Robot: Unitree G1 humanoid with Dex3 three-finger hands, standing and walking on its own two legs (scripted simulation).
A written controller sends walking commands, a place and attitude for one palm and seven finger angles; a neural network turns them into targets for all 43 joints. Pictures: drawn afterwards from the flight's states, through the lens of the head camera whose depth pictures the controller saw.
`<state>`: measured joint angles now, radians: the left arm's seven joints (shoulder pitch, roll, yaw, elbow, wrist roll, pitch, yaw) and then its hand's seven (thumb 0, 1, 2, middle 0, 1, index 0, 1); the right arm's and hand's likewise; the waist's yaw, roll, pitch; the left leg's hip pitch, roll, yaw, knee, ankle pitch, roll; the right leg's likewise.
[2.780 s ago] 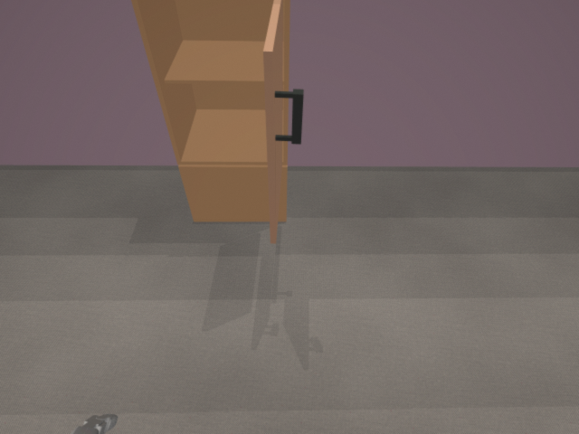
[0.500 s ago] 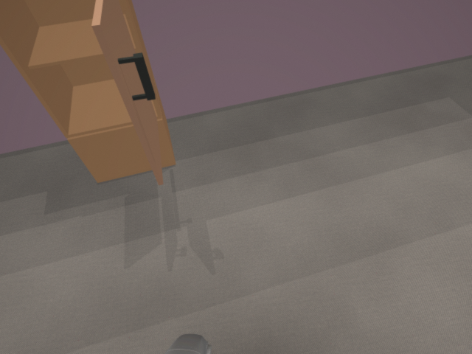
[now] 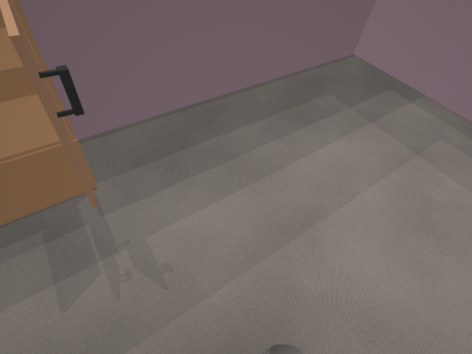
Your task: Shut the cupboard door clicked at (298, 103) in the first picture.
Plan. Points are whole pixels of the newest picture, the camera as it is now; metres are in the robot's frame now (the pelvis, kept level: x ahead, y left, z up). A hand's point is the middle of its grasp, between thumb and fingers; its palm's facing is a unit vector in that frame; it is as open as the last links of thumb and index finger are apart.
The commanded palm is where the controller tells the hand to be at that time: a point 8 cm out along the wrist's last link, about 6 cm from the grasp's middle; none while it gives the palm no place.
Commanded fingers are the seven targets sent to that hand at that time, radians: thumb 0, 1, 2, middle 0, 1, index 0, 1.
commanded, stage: walk around to get in front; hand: left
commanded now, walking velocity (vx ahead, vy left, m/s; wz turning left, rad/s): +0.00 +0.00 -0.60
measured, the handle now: (62, 93) +0.66 +0.50 +0.02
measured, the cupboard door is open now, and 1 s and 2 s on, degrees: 87 87 87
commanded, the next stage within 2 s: none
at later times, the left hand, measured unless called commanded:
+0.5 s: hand (179, 351) +0.15 +0.11 -0.16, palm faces -0.29 -0.93 -0.22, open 7.4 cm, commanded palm none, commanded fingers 0.00 0.90 0.90 -0.20 -0.30 -0.20 -0.30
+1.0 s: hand (199, 239) +0.40 +0.11 -0.18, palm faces -0.44 -0.88 -0.17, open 7.4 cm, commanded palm none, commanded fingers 0.00 0.90 0.90 -0.20 -0.30 -0.20 -0.30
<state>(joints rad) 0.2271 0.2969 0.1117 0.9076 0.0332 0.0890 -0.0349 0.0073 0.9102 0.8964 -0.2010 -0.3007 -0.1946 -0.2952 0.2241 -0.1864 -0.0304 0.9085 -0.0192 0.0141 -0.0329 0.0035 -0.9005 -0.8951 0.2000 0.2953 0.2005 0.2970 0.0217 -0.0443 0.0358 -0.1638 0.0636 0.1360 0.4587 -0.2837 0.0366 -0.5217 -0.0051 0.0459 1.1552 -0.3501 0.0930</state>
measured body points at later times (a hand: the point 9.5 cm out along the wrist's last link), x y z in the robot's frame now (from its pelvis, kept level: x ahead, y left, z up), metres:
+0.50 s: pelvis +0.05 -0.06 +0.00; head +0.05 -0.08 +0.45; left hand +0.17 +0.16 -0.14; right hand +0.00 -0.33 -0.15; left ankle +0.13 +0.08 -0.67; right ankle -0.03 -0.14 -0.74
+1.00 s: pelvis +0.26 -0.04 +0.00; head +0.28 -0.01 +0.45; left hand +0.42 +0.16 -0.16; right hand +0.15 -0.26 -0.13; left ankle +0.29 +0.01 -0.74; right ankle +0.18 -0.18 -0.63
